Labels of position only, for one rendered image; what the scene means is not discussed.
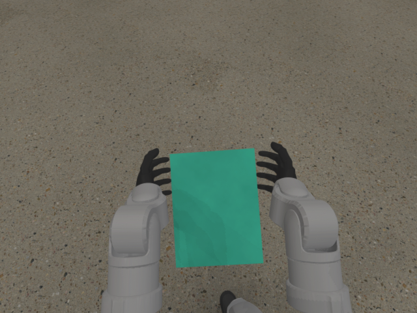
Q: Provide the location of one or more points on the robot right hand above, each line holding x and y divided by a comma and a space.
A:
283, 169

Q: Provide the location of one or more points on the robot right foot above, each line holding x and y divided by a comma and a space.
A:
225, 299

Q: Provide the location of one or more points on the robot right forearm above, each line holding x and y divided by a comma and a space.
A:
315, 283

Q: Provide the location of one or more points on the robot right shin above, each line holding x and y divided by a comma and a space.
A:
235, 302

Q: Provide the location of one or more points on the robot left hand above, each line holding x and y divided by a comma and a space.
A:
147, 175

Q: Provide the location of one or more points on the robot left forearm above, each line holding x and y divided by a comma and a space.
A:
134, 253

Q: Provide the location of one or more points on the carton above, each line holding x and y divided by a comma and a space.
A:
216, 208

